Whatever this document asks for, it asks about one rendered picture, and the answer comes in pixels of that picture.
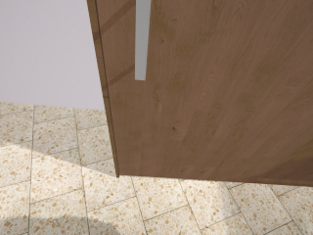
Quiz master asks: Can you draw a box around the handle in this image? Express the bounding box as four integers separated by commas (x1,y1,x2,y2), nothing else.
135,0,152,80

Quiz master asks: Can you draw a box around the wardrobe door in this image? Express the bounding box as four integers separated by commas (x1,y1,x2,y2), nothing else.
259,139,313,181
96,0,313,183

